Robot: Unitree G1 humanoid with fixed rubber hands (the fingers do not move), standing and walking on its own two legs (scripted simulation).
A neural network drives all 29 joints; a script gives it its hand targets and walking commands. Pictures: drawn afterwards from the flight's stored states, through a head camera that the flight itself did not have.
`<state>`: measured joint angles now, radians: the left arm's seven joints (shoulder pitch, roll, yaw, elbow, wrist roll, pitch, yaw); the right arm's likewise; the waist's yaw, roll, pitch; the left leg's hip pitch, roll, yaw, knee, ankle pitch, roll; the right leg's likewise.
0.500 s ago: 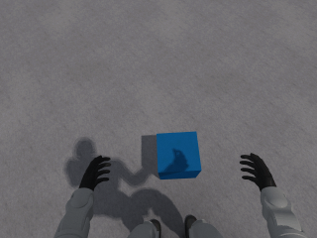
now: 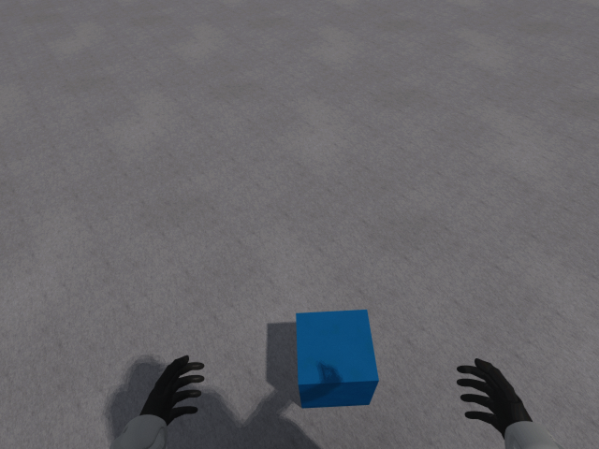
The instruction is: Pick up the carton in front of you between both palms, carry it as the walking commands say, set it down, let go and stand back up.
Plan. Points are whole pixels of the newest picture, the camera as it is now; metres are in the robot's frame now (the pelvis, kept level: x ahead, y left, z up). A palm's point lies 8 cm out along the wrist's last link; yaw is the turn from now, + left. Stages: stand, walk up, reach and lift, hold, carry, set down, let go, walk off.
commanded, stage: let go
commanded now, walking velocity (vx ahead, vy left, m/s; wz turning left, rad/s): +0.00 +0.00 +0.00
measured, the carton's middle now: (333, 360) +0.44 -0.03 -0.65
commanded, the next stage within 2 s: stand in 0.12 s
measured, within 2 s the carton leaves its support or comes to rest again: neither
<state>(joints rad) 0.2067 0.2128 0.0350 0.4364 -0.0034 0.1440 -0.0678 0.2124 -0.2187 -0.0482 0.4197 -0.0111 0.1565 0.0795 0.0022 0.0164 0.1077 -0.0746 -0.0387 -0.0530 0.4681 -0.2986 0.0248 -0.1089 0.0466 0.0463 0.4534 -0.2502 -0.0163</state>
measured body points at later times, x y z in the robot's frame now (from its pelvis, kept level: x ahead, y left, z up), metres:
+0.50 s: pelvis +0.05 +0.00 -0.02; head +0.05 +0.01 +0.43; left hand +0.18 +0.24 -0.13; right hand +0.12 -0.28 -0.11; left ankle -0.02 +0.11 -0.74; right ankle +0.00 -0.11 -0.74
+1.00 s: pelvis +0.04 +0.00 -0.02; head +0.05 +0.00 +0.43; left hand +0.16 +0.24 -0.14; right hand +0.05 -0.28 -0.14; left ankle -0.02 +0.11 -0.74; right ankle +0.00 -0.11 -0.74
